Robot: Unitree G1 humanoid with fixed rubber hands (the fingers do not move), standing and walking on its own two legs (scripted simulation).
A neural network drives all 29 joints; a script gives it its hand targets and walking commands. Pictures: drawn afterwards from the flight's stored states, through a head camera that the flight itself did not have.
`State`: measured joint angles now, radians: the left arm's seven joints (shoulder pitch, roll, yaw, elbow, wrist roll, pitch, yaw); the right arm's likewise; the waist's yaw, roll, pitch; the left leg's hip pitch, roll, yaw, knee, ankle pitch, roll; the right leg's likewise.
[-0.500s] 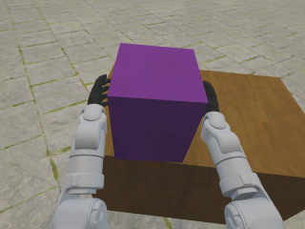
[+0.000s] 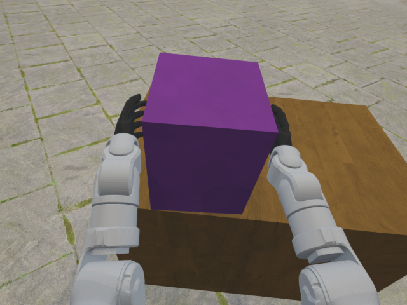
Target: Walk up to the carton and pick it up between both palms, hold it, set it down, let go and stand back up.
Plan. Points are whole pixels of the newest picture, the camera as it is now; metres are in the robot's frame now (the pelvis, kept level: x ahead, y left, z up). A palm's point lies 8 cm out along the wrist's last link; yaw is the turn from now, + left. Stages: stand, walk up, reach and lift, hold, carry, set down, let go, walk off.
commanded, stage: hold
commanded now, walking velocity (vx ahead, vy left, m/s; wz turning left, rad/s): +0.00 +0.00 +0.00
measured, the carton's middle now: (203, 137) +0.41 +0.00 +0.14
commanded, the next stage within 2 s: none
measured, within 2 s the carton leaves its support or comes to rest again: neither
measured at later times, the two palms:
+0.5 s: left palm (115, 133) +0.36 +0.16 +0.19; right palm (272, 138) +0.37 -0.13 +0.17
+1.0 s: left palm (117, 134) +0.36 +0.15 +0.19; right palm (275, 139) +0.36 -0.14 +0.18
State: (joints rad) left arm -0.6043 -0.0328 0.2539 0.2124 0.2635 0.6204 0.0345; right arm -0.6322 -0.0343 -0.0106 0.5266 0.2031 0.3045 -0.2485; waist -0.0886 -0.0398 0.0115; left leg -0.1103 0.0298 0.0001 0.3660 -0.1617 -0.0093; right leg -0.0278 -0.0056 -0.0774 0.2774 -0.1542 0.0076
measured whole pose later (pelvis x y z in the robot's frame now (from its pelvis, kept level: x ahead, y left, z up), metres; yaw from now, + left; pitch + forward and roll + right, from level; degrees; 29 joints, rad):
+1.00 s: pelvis +0.01 +0.00 +0.00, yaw +0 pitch -7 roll -1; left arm -0.52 -0.05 0.25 -0.03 0.29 0.76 0.01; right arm -0.60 -0.06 0.07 0.38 0.27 0.39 -0.28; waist -0.08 -0.03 0.03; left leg -0.06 0.03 0.00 0.35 -0.17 -0.01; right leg 0.02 0.00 -0.08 0.27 -0.17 0.01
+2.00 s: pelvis +0.00 +0.00 +0.00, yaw +0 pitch -7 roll -1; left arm -0.56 -0.04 0.26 0.04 0.30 0.73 0.01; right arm -0.63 -0.05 0.05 0.44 0.25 0.37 -0.28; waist -0.08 -0.04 0.03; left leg -0.07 0.03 0.00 0.35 -0.16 -0.01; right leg 0.01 0.00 -0.08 0.27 -0.16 0.00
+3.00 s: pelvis +0.00 -0.01 +0.00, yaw +1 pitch -7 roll -1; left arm -0.57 -0.04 0.26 0.07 0.28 0.71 0.01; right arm -0.63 -0.05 0.05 0.44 0.24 0.36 -0.28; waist -0.08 -0.03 0.03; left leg -0.07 0.03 -0.01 0.36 -0.16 -0.02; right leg 0.01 0.00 -0.09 0.27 -0.15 0.00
